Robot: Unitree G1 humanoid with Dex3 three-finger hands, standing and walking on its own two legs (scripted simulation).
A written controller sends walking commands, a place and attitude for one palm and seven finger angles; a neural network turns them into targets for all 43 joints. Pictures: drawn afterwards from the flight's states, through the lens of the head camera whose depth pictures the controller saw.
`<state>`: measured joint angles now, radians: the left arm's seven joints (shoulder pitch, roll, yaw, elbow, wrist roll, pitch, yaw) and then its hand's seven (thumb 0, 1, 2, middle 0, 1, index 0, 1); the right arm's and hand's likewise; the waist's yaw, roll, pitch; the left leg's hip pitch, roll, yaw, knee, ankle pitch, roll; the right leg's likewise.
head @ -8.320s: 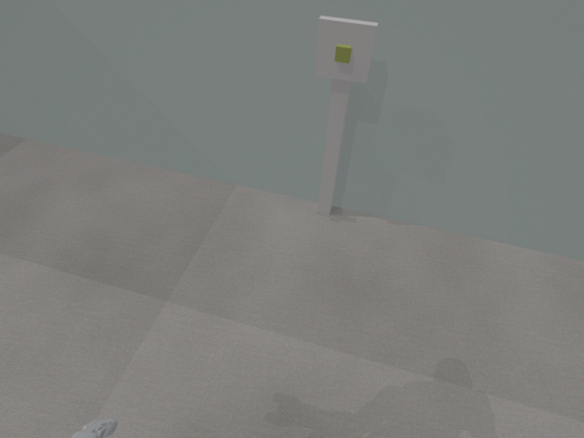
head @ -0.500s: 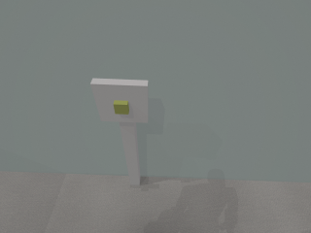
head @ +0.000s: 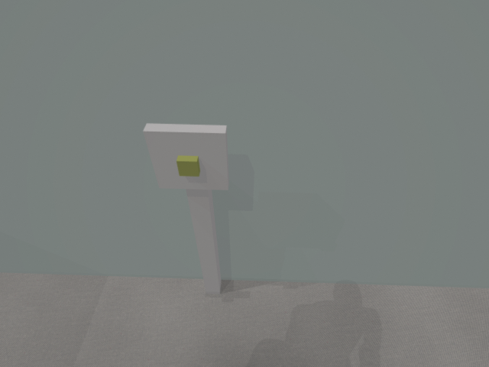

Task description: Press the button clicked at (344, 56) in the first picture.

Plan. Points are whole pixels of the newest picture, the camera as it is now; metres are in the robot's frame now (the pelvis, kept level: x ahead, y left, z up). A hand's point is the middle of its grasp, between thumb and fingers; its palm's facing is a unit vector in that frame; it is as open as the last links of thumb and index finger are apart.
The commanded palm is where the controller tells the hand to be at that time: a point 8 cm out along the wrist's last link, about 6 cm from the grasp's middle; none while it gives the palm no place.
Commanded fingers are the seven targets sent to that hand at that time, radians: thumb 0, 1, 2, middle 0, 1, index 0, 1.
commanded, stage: come to a stop and stand still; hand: left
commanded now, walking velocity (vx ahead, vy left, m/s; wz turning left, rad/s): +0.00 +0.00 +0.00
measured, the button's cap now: (188, 165) +0.55 +0.17 +0.01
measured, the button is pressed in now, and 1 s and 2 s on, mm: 0 0 0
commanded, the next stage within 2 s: look again from close up in 0.18 s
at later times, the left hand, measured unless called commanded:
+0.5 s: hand out of the picture +0.01 +0.17 -0.19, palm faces +0.05 -0.98 -0.19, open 7.4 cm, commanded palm none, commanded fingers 0.00 0.90 0.90 -0.20 -0.30 -0.20 -0.30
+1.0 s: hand out of the picture +0.06 +0.25 -0.17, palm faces +0.02 -0.96 -0.29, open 7.4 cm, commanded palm none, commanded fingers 0.00 0.90 0.90 -0.20 -0.30 -0.20 -0.30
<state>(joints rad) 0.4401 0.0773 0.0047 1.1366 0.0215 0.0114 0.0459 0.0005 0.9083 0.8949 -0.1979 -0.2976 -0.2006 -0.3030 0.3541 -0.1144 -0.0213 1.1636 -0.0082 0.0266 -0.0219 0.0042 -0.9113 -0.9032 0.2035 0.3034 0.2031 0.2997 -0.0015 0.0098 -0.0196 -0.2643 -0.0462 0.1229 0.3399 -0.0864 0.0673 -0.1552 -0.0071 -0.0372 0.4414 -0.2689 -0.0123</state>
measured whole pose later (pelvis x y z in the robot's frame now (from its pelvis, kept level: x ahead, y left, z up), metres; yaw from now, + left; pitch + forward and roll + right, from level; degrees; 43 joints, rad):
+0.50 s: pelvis +0.01 -0.01 -0.01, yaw +1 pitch -1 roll -2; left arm 0.33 0.16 0.01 1.05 0.02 -0.01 0.05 0.00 0.91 0.89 -0.20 -0.30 -0.20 -0.30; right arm 0.32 -0.16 -0.03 1.05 -0.01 0.00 -0.02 0.01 -0.91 -0.90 0.20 0.30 0.20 0.30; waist -0.01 0.01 0.00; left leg -0.33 -0.01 0.05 0.58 -0.24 0.07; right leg -0.18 0.03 -0.07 0.52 -0.33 -0.02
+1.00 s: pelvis +0.01 +0.02 +0.00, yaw +0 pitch -2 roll -1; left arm 0.23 0.29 0.01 1.02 0.02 0.01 0.03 0.00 0.91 0.89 -0.20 -0.30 -0.20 -0.30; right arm 0.15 -0.27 0.00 1.04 -0.01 -0.01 0.00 0.01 -0.91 -0.90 0.21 0.30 0.21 0.30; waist 0.01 -0.01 0.00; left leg -0.22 -0.07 0.09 0.39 -0.16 0.10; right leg -0.11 -0.02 -0.04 0.41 -0.27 0.02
